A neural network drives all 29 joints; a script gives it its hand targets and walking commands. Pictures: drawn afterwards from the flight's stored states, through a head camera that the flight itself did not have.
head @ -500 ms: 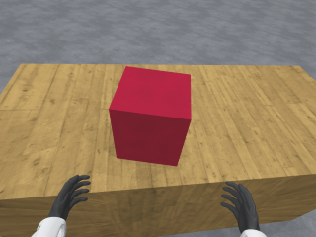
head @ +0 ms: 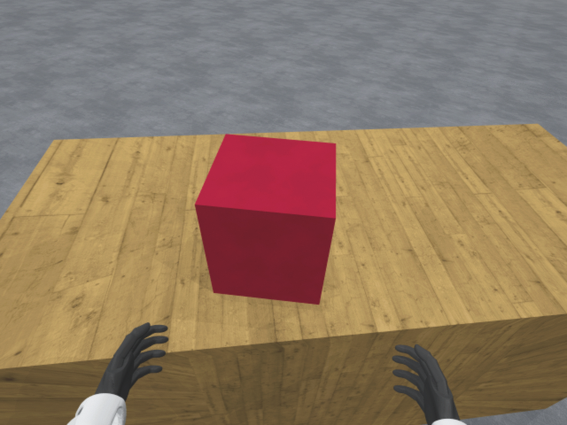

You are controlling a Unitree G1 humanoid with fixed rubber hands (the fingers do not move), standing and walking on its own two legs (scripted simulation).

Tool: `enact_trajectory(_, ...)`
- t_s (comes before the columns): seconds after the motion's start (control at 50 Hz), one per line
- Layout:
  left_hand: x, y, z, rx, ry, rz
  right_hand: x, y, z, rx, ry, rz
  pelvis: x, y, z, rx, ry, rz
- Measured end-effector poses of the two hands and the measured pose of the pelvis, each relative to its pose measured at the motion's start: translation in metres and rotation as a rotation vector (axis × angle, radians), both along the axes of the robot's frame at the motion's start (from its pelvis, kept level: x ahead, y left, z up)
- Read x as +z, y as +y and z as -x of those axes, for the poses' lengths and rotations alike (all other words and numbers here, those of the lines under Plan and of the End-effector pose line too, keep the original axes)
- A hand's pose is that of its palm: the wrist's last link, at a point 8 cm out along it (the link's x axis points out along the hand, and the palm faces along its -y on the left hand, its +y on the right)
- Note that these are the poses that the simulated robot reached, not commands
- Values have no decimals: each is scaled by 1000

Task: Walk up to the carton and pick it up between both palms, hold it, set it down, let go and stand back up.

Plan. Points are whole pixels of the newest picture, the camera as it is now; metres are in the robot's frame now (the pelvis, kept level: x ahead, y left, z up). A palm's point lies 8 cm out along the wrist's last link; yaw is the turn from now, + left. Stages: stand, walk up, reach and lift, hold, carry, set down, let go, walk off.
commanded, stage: set down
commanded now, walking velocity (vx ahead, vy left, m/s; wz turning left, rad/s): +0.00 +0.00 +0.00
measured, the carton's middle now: (273, 220) +0.46 +0.01 +0.04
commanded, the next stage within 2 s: let go in 0.76 s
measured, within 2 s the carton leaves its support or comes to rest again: neither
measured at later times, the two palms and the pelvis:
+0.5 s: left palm (120, 383) +0.20 +0.21 +0.00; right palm (444, 413) +0.17 -0.23 -0.05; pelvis -0.01 -0.01 +0.00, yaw +0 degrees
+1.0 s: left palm (121, 383) +0.20 +0.21 +0.00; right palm (447, 420) +0.16 -0.23 -0.05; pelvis -0.01 -0.01 +0.00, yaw +0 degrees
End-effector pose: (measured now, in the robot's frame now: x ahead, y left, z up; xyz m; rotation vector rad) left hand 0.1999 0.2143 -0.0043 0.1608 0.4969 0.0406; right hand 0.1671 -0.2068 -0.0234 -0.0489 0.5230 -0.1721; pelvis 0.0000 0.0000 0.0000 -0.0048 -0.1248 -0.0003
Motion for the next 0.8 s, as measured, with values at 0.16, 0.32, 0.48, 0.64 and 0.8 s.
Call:
enact_trajectory(0.16, 1, -1, -1, -11, 16, -20, -17, -6, 1, 19, 53, 10, 0, -3, 0, 0, -6, -3)
enact_trajectory(0.32, 2, -2, -1, -11, 18, -32, -25, -12, 3, 42, 71, 30, -1, -5, 2, 0, -14, -7)
enact_trajectory(0.48, 2, -3, -2, -6, 19, -46, -25, -19, -3, 69, 59, 51, -2, -9, 5, 0, -25, -12)
enact_trajectory(0.64, 2, -4, -2, 1, 23, -54, -29, -22, 2, 75, 73, 54, -2, -11, 8, 0, -34, -15)
enact_trajectory(0.8, 2, -4, -2, 4, 24, -58, -30, -23, 4, 79, 75, 57, -2, -12, 10, 0, -38, -16)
